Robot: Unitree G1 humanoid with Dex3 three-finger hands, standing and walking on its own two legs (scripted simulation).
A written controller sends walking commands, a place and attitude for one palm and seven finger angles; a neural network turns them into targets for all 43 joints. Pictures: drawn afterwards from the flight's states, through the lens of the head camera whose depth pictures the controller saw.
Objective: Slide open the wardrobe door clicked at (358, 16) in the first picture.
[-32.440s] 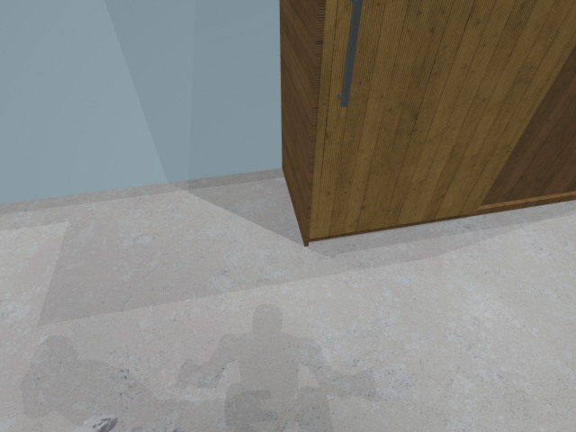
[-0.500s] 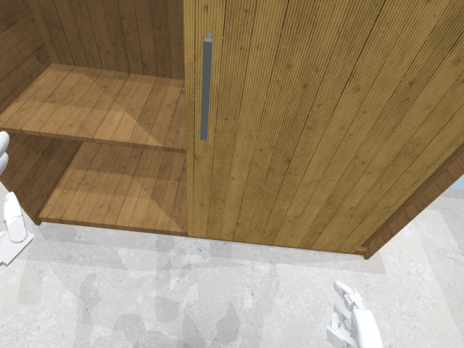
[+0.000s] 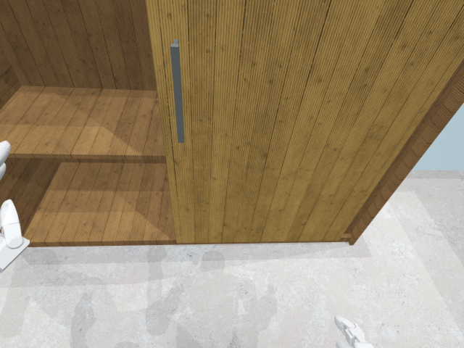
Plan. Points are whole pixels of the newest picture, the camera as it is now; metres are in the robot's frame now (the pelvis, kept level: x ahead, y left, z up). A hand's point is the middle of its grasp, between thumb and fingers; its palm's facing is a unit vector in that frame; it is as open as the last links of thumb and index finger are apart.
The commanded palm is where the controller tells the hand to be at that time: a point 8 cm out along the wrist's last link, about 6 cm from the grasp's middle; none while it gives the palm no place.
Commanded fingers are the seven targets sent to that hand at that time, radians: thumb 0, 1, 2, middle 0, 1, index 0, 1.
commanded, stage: stop stepping back and stand still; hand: left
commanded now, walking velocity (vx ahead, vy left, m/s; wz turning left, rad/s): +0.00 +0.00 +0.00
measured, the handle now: (178, 95) +0.69 +0.15 +0.08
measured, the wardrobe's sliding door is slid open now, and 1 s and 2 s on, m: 0.70 0.70 0.70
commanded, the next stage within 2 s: let the arm hang, fingers relaxed in 0.46 s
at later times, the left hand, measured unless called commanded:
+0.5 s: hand (47, 230) +0.23 +0.25 +0.16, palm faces +0.39 -0.80 -0.47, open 7.4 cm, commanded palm +0.17 +0.29 +0.18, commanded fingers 0.00 0.90 0.90 -0.20 -0.30 -0.20 -0.30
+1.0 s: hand out of the picture -0.02 +0.17 -0.18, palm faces +0.02 -0.98 -0.19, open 7.0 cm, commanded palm none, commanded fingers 0.00 0.90 0.90 -0.20 -0.30 -0.20 -0.30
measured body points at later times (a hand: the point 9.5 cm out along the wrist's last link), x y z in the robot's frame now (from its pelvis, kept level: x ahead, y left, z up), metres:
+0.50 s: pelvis +0.02 -0.01 +0.00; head +0.03 +0.00 +0.45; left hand +0.20 +0.29 +0.18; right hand +0.21 -0.24 -0.07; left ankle +0.02 +0.09 -0.74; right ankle +0.01 -0.11 -0.74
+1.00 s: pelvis -0.01 -0.02 +0.00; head +0.02 +0.00 +0.45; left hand -0.02 +0.22 -0.16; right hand -0.01 -0.26 -0.15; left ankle +0.02 +0.09 -0.74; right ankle +0.01 -0.11 -0.74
